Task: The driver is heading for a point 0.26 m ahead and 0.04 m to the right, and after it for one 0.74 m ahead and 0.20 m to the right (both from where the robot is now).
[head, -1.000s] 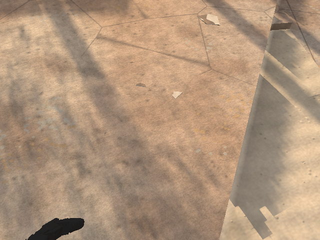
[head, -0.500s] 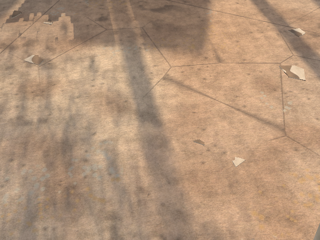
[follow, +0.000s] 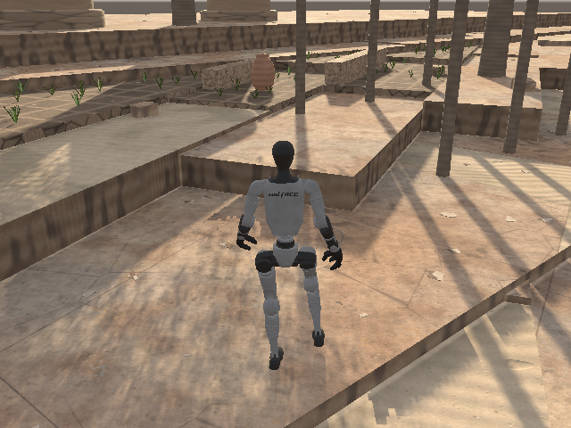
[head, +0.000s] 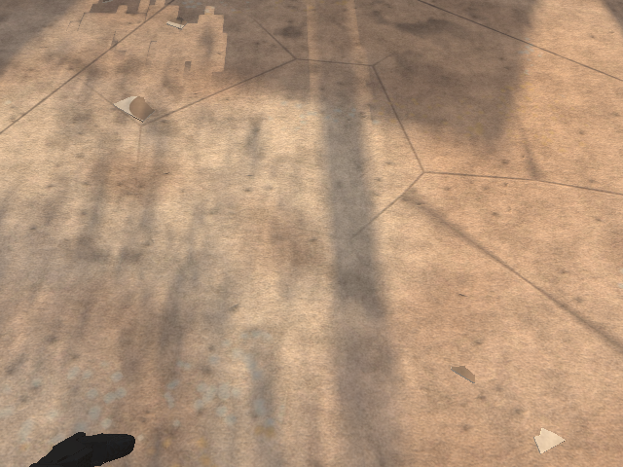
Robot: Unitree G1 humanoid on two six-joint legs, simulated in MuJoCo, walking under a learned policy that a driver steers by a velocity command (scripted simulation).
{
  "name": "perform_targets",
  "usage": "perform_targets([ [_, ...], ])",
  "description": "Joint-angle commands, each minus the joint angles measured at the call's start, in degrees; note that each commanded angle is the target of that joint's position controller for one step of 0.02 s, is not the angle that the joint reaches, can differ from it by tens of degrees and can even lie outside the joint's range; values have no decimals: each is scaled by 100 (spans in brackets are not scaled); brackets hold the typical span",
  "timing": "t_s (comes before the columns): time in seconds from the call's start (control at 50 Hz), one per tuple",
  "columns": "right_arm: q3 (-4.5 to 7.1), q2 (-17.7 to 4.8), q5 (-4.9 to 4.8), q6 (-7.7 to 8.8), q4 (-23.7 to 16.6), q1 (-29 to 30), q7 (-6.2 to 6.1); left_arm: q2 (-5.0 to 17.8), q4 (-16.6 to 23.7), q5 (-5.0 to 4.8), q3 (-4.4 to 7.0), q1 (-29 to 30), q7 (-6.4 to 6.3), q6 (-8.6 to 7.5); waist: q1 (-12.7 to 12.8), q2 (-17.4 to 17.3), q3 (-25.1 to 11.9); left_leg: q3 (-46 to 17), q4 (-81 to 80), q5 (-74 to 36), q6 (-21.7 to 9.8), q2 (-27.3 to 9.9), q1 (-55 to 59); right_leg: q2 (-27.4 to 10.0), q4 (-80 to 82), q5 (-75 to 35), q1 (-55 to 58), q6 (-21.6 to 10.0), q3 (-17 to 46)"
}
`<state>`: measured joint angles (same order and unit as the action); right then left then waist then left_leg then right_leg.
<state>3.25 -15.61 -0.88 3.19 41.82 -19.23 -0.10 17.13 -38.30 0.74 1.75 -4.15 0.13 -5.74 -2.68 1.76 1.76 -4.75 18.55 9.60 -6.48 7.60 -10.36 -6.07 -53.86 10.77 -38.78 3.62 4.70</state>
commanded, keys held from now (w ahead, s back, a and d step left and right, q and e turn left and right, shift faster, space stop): w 0.04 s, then w+e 0.90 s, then no key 0.06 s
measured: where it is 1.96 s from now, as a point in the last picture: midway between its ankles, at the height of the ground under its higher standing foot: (374, 349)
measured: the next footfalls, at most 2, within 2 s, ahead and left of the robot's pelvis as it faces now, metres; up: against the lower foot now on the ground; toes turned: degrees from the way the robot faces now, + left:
right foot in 0.24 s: +0.33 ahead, -0.14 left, +0.00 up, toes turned +0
left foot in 0.74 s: +0.62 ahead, +0.02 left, +0.00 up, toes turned -21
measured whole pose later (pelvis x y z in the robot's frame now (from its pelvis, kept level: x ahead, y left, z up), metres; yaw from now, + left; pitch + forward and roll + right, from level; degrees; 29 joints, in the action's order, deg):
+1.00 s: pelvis +0.56 -0.08 +0.00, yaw -25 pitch +2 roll +2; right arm 4.0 -15.4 0.6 5.5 45.2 -17.3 0.3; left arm 18.5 -36.8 -0.8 4.4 -11.8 0.0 -0.8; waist -3.0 3.1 0.8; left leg 4.4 18.4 12.1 -1.5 1.4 -8.1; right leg -4.4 -59.3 13.8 -38.6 0.9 3.7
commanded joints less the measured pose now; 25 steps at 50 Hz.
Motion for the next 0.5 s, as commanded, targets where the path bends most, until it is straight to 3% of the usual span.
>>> perform_targets([
  [0.02,206,-872,5,68,-358,92,-76,153,318,-2,8,290,23,-34,-33,-477,-232,-610,-513,-1617,-730,-1115,-435,251,1320,-1313,716,71,-378],
  [0.08,194,-924,12,73,-192,-229,-40,249,390,-109,41,667,107,-67,-299,-650,-135,-788,-503,-1082,-655,-1415,-72,344,1981,-1926,820,-90,-392],
  [0.14,193,-945,30,49,-36,-395,-33,384,524,-129,95,908,189,-104,-382,-663,4,-976,-206,-1398,-573,-1836,940,328,2321,-1423,227,-446,-359],
  [0.18,214,-1002,58,9,30,-334,-56,444,531,-144,135,714,241,-109,-234,-707,-22,-889,80,-2291,-439,-1972,1343,411,2430,-886,321,-687,-414],
  [0.2,229,-1052,62,-7,22,-221,-68,520,470,-139,183,408,242,-105,-51,-755,-200,-724,407,-3280,-354,-1914,1418,566,2461,-642,741,-807,-538],
  [0.22,223,-1053,72,-33,2,-91,-81,636,306,-129,269,-205,231,-104,288,-725,-586,-473,1068,-4288,-251,-1731,1385,781,2607,-744,1565,-966,-716],
  [0.24,174,-971,117,-42,-83,29,-99,836,116,-103,362,-1076,210,-90,706,-568,-1193,-205,2156,-4275,-88,-1502,857,536,2511,-1132,2902,-1224,-387],
  [0.26,58,-636,205,31,-249,-398,-93,1323,79,-34,475,-1784,191,-72,679,436,-2026,116,4144,-2181,280,-863,-930,-663,2446,-1219,4995,-1986,1625],
  [0.28,-27,-462,168,142,-217,-635,-43,1192,-60,-181,484,-2023,211,-14,651,1543,-2291,67,5558,1910,598,-136,-2586,-1378,3352,-42,6005,-2635,3871],
  [0.3,40,-861,56,260,-331,-182,33,846,0,-248,385,-1830,184,32,772,866,-1683,-390,5959,1868,539,-519,-3316,-1292,3651,1142,5696,-2365,3884],
  [0.32,44,-897,-40,343,-496,429,76,706,117,-163,347,-1497,152,83,768,313,-979,-287,5840,1408,502,-756,-3465,-1081,3748,1074,4900,-2136,3171],
  [0.34,28,-811,40,395,-587,746,83,678,160,-93,327,-1273,158,106,609,-162,-447,-172,5411,1107,498,-924,-3409,-836,3879,492,4077,-2026,2646],
  [0.36,70,-816,167,396,-608,755,58,591,209,-70,296,-1135,150,98,433,-243,-343,-169,4963,859,536,-1094,-3152,-628,3957,-112,3631,-1951,2305],
  [0.38,75,-759,212,379,-616,646,48,570,259,-57,283,-1051,143,107,281,-80,-334,-126,4700,749,601,-1146,-2886,-450,4047,-552,3332,-1929,2109],
  [0.44,46,-606,237,278,-598,587,-15,630,221,-118,311,-1114,78,107,178,171,-369,42,3991,634,855,-1169,-2722,-257,4132,-1326,2864,-1998,1635],
  [0.5,-21,-431,225,259,-730,1254,-44,803,98,-174,380,-1361,-25,155,375,173,-277,105,2800,-340,1021,-1043,-2579,-28,4106,-1464,2543,-1837,1273],
])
